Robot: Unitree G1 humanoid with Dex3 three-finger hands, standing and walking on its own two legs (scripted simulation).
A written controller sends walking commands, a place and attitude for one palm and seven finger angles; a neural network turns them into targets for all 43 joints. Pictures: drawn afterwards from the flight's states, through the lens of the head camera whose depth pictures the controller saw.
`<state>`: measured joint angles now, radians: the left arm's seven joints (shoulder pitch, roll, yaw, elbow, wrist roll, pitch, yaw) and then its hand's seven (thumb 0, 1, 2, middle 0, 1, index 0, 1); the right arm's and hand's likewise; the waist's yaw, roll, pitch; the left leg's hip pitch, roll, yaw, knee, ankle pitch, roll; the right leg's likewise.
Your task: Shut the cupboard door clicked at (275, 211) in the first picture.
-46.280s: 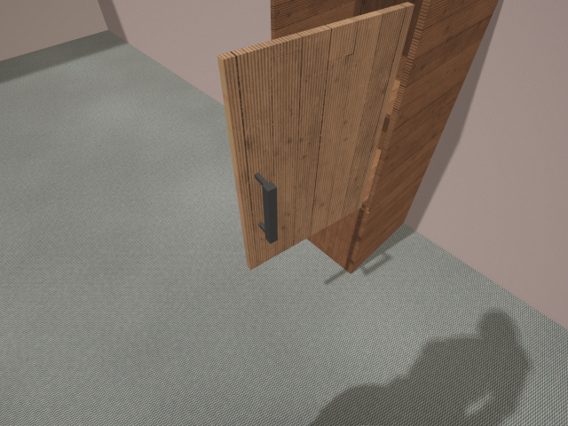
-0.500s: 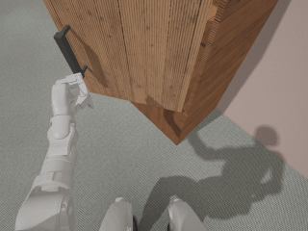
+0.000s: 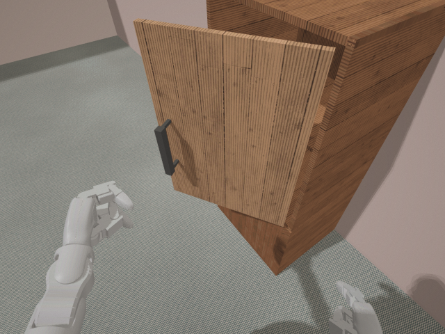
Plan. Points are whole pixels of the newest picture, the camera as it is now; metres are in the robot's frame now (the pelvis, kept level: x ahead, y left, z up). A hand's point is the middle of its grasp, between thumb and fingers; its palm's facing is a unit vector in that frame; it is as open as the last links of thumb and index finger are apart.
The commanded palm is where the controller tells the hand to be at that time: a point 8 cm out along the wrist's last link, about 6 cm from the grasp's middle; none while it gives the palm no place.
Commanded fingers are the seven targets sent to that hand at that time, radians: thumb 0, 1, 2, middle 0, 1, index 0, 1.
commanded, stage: draw the hand back to the body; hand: left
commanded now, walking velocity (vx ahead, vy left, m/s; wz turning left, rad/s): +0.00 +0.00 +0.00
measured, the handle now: (168, 148) +0.62 +0.20 -0.07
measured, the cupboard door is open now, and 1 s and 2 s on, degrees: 32 32 32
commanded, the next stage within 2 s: step back with the hand held close in 0.86 s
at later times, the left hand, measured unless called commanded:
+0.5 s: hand (10, 231) +0.20 +0.27 +0.19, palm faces +0.47 -0.76 -0.45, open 6.3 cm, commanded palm +0.16 +0.30 +0.20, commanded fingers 0.00 0.90 0.90 -0.20 -0.30 -0.20 -0.30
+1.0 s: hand (19, 235) +0.20 +0.26 +0.19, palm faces +0.46 -0.78 -0.43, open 7.4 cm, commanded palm +0.15 +0.29 +0.20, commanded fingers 0.00 0.90 0.90 -0.20 -0.30 -0.20 -0.30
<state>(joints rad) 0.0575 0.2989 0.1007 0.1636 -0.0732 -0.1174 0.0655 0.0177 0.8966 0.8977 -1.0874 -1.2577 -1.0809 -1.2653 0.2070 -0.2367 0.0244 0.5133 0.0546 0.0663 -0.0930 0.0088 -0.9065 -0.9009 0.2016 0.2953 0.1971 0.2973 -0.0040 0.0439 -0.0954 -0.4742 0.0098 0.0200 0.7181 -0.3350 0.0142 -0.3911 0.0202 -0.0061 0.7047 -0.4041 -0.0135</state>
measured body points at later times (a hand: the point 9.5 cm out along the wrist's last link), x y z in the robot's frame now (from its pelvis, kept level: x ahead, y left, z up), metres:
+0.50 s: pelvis +0.02 +0.00 +0.02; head +0.00 -0.03 +0.47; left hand +0.17 +0.31 +0.22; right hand +0.22 -0.21 -0.06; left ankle +0.02 +0.11 -0.72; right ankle -0.03 -0.11 -0.72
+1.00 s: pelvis +0.01 -0.01 +0.03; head -0.01 -0.04 +0.47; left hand +0.17 +0.29 +0.21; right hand +0.20 -0.23 -0.06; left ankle +0.02 +0.11 -0.72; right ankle -0.03 -0.11 -0.72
